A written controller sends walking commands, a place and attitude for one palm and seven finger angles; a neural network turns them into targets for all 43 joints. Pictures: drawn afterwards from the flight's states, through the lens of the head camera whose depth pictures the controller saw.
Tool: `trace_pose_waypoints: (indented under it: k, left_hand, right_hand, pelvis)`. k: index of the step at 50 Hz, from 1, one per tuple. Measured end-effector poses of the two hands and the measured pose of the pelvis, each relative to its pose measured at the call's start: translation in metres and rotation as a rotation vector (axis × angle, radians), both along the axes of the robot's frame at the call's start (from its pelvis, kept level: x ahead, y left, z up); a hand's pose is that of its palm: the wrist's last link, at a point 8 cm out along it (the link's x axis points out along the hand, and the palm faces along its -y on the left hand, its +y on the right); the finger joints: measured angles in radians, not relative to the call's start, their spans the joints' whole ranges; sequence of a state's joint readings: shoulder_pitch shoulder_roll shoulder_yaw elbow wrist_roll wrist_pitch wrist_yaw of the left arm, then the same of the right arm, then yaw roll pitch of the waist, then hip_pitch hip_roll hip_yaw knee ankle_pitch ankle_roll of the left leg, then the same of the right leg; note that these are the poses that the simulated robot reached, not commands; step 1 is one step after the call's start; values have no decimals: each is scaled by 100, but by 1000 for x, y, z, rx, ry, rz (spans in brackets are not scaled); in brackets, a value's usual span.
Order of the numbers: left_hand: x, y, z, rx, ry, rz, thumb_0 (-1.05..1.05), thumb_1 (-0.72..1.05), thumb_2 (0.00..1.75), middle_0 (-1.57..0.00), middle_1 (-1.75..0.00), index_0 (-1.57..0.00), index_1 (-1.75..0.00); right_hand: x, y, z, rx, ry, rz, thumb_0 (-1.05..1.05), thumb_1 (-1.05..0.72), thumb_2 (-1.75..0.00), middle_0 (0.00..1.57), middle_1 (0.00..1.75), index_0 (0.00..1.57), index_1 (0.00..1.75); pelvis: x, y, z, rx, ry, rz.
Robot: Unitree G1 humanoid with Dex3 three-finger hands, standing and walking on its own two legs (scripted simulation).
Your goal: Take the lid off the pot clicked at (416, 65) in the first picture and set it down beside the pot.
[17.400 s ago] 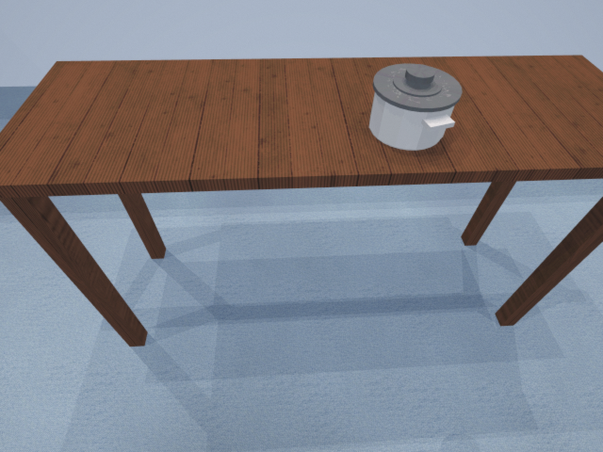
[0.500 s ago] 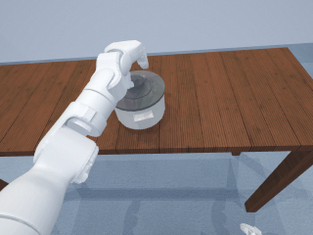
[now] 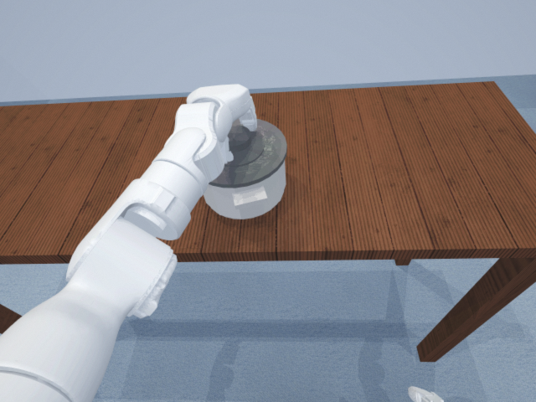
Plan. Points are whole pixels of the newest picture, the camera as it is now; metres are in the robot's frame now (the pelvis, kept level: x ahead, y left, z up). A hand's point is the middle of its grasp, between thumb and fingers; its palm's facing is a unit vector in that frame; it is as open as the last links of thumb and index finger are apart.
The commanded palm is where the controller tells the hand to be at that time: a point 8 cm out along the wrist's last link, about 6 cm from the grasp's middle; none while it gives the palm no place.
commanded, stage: lower the open fingers around the knob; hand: left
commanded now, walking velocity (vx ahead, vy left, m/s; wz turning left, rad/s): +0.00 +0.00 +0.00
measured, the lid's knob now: (235, 138) +0.49 +0.04 +0.14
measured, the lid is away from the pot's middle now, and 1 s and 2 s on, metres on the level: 0.00 0.00 0.00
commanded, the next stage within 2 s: close the fingers and squeeze the knob in 0.06 s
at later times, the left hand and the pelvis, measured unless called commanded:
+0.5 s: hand (232, 140) +0.46 +0.04 +0.16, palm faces -0.32 -0.02 -0.95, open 9.8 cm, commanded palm +0.45 +0.05 +0.22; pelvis +0.00 +0.00 +0.00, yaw +0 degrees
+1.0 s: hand (229, 139) +0.47 +0.05 +0.16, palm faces -0.34 -0.05 -0.94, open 8.3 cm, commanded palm +0.46 +0.06 +0.22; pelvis +0.00 +0.00 +0.00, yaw -1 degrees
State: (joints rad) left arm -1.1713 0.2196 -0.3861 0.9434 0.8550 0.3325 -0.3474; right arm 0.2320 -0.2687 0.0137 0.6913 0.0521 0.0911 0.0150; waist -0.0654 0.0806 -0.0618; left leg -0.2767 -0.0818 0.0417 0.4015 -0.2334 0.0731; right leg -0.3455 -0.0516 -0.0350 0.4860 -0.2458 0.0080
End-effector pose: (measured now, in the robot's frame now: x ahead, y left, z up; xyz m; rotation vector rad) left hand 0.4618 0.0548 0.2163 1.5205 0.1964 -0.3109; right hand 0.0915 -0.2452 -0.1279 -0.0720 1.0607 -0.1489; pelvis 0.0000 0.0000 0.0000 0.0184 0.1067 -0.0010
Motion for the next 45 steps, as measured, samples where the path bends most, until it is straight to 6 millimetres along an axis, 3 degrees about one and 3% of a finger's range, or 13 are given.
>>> trace_pose_waypoints:
  k: [11,22,33,45]
  left_hand:
    - [0,-1,0,-9,-2,-4,0,-35,153,-82,-10,-83,-10]
    - [-2,-7,-1,-15,-4,-14,0,-17,121,-66,-45,-68,-45]
    - [-1,-8,-1,-16,-1,0,0,-3,112,-62,-72,-63,-72]
    - [2,-3,-1,-32,16,8,0,8,102,-63,-88,-64,-87]
  right_hand:
    - [-10,0,-4,1,31,-6,0,-91,-90,20,30,20,30]
    - [1,-2,0,-1,-3,-1,0,-91,-90,20,30,20,30]
    - [9,-4,1,2,-19,4,0,-91,-90,20,30,20,30]
    - [6,-10,4,-20,-10,-7,0,-91,-90,20,30,20,30]
  pelvis:
    - [1,2,0,-1,-2,-1]
    - [1,0,0,0,-2,-2]
    - [1,-4,0,1,-4,-4]
    - [1,-6,1,-1,-6,-7]
